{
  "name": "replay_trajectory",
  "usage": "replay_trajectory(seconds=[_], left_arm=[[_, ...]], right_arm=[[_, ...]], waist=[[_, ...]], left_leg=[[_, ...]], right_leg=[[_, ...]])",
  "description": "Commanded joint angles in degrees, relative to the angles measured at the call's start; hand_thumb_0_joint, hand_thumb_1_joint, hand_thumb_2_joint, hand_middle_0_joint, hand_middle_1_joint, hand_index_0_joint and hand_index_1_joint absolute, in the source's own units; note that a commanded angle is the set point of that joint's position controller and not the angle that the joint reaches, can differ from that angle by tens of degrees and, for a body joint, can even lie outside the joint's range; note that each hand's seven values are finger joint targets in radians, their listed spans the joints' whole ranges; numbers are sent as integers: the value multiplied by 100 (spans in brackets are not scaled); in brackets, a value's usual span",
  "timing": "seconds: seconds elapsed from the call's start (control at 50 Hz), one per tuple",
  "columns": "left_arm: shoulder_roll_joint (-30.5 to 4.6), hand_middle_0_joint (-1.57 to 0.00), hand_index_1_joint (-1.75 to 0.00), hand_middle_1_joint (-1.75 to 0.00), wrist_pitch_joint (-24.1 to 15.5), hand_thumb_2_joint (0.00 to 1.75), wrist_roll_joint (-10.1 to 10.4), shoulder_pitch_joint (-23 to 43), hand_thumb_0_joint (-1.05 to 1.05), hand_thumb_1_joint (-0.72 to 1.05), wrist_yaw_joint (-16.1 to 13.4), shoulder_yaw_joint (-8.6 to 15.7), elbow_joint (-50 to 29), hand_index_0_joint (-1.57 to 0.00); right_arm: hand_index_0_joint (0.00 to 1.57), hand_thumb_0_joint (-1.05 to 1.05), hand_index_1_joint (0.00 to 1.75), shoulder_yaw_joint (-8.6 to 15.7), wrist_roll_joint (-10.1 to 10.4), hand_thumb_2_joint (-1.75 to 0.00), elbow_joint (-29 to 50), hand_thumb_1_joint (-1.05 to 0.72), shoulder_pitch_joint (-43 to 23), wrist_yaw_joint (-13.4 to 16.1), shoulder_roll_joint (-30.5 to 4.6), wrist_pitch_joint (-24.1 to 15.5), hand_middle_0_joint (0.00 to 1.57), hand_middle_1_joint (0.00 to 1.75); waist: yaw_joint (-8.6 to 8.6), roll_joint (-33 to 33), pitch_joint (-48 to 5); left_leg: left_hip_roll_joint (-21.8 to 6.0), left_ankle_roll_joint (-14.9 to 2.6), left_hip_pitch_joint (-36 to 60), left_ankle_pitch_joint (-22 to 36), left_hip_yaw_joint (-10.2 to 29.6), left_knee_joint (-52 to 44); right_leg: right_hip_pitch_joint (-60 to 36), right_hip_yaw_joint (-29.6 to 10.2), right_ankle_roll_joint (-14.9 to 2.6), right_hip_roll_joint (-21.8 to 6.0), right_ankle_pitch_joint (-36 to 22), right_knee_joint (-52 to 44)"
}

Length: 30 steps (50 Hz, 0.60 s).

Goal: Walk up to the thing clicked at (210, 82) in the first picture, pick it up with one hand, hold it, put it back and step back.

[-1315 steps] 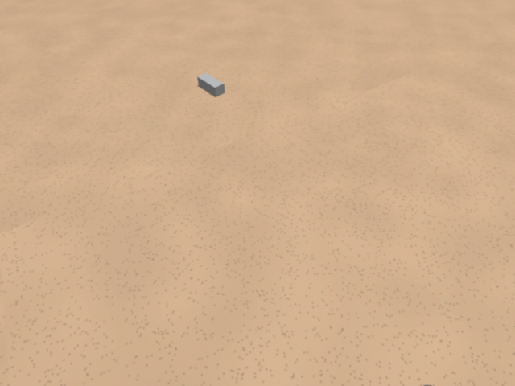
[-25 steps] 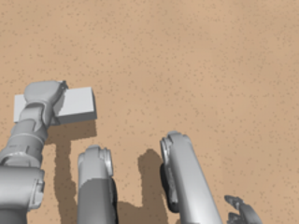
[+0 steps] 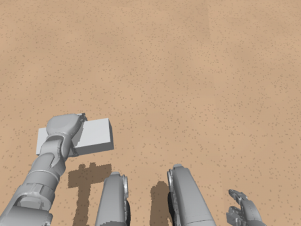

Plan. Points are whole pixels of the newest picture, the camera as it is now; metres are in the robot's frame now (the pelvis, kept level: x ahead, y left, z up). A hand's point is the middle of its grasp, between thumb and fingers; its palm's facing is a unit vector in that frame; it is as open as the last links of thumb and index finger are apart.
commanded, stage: lift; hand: left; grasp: from above
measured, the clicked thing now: (78, 139) +0.39 +0.22 -0.12
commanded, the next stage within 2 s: hold in 0.72 s
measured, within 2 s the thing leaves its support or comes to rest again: neither
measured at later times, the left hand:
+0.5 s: hand (51, 130) +0.35 +0.22 +0.05, palm faces -0.46 -0.06 -0.89, open 11.1 cm
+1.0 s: hand (35, 117) +0.36 +0.23 +0.11, palm faces -0.46 -0.04 -0.89, open 11.1 cm
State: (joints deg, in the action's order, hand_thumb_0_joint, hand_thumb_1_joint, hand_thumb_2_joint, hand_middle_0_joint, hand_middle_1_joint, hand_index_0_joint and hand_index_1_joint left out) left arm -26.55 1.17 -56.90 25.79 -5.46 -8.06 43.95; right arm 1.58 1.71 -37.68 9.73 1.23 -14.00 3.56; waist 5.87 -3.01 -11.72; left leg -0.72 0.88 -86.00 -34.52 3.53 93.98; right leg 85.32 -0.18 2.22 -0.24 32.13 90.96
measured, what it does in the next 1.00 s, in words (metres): rises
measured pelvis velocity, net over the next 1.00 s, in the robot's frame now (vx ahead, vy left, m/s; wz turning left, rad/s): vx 0.05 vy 0.01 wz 0.00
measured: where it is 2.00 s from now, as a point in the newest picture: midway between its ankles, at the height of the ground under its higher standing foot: outside the picture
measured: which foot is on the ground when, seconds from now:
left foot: down 0.00-1.00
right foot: down 0.00-1.00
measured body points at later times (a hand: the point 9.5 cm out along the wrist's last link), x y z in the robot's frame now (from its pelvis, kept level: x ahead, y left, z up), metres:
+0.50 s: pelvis +0.04 +0.00 +0.13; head +0.10 +0.00 +0.58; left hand +0.37 +0.22 +0.10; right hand +0.12 -0.27 +0.01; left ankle +0.07 +0.13 -0.53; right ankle +0.09 -0.14 -0.53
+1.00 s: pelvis +0.05 +0.01 +0.18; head +0.09 +0.00 +0.63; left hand +0.38 +0.23 +0.16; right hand +0.17 -0.26 +0.06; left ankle +0.07 +0.13 -0.53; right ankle +0.09 -0.14 -0.53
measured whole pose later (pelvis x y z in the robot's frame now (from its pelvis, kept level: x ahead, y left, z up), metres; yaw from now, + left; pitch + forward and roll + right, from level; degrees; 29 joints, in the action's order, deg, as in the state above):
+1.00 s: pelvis +0.05 +0.01 +0.18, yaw +0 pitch +8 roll -1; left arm -22.2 0.1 -58.4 15.6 -5.1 -12.1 43.4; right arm 2.6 2.4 -40.4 13.0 2.4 -14.0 1.9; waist 2.0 -2.0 -4.0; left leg -1.2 0.1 -31.5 -20.9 -0.1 44.8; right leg 31.9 -2.1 2.3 -0.8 18.4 42.6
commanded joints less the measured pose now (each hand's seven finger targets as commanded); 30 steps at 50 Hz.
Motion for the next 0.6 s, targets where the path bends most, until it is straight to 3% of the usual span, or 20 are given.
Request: replay_trajectory(seconds=[0.0,0.02,0.06,0.08,0.14,0.18,0.22,0.26,0.3,0.38,0.52,0.58], left_arm=[[-1143,-96,-81,-79,31,99,28,1255,0,55,-230,466,-1005,-94],[-1134,-95,-82,-80,5,99,56,1433,0,54,-227,419,-1270,-93],[-1134,-94,-82,-80,-6,100,53,1303,0,53,-230,464,-1194,-92],[-971,-95,-81,-78,-17,101,9,1243,0,52,-233,323,-1067,-92],[-1001,-95,-80,-77,-67,99,-19,1257,0,53,-280,371,-1083,-92],[-825,-94,-79,-76,-99,98,-36,1225,0,51,-308,229,-964,-91],[-775,-93,-77,-74,-105,96,-57,1014,0,50,-369,231,-775,-91],[-873,-92,-79,-75,-125,99,-74,1067,0,47,-451,327,-844,-89],[-727,-94,-80,-77,-136,101,-85,1113,0,50,-492,172,-925,-91],[-783,-96,-79,-75,-124,102,-151,1024,0,51,-564,248,-853,-92],[-668,-94,-79,-76,-93,99,-122,802,0,51,-530,189,-851,-92],[-673,-95,-79,-76,-95,99,-99,882,0,51,-517,193,-870,-92]], right_arm=[[20,0,30,306,35,-91,420,-91,454,198,-893,-128,20,30],[20,0,30,308,52,-90,432,-91,425,213,-866,-135,20,30],[20,0,30,313,52,-90,371,-91,424,243,-862,-166,20,30],[20,0,30,304,55,-91,363,-91,432,257,-832,-179,20,30],[20,0,30,320,48,-90,315,-90,446,281,-833,-234,20,30],[20,0,30,305,45,-91,278,-91,458,285,-812,-274,20,30],[20,0,30,298,37,-91,242,-91,466,278,-819,-314,20,30],[20,0,30,312,28,-91,230,-91,501,278,-816,-348,20,30],[20,0,30,295,24,-91,254,-90,502,265,-791,-366,20,30],[20,0,30,336,3,-91,164,-90,568,239,-835,-388,20,30],[20,0,30,361,2,-90,226,-91,525,202,-820,-394,20,30],[20,0,30,366,11,-90,269,-90,485,193,-817,-370,20,30]], waist=[[25,-112,-2388],[7,-181,-2296],[-26,-122,-2154],[12,-105,-2015],[-91,-221,-1822],[-55,-151,-1704],[-123,-138,-1522],[-160,-147,-1583],[-135,-36,-1582],[-213,-155,-1412],[-272,-7,-1295],[-263,62,-1084]], left_leg=[[146,-208,2645,589,-225,-2076],[143,-210,2701,539,-244,-2212],[122,-196,2997,613,-227,-2475],[114,-183,3137,642,-213,-2608],[75,-144,3531,728,-147,-3025],[74,-147,3767,833,-159,-3219],[72,-134,3990,905,-133,-3475],[101,-146,4201,1039,-196,-3631],[143,-170,4382,1283,-283,-3748],[110,-114,4868,1613,-264,-4134],[140,-101,5479,2108,-297,-4633],[138,-106,5654,2059,-314,-4884]], right_leg=[[-2331,210,-304,167,-617,-1950],[-2464,184,-303,179,-559,-2103],[-2708,159,-306,179,-601,-2352],[-2767,161,-309,191,-618,-2470],[-3018,151,-316,195,-672,-2768],[-3222,133,-311,196,-782,-3015],[-3423,146,-311,201,-847,-3209],[-3769,113,-299,211,-974,-3447],[-4096,91,-289,207,-1199,-3676],[-4321,110,-290,200,-1477,-3941],[-5046,68,-260,183,-1937,-4468],[-5208,68,-251,188,-1892,-4724]])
